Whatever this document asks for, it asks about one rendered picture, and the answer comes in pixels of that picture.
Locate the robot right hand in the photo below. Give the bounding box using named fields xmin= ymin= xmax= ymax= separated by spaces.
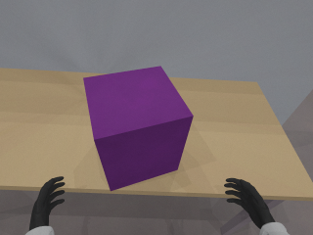
xmin=224 ymin=177 xmax=276 ymax=229

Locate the right robot forearm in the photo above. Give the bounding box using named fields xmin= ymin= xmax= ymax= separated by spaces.
xmin=259 ymin=222 xmax=290 ymax=235

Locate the table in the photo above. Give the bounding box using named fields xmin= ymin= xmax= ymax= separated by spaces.
xmin=0 ymin=68 xmax=313 ymax=235

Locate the carton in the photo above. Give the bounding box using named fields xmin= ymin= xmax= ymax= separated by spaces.
xmin=83 ymin=66 xmax=194 ymax=191

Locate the robot left hand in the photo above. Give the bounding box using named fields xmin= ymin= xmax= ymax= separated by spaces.
xmin=29 ymin=176 xmax=65 ymax=231

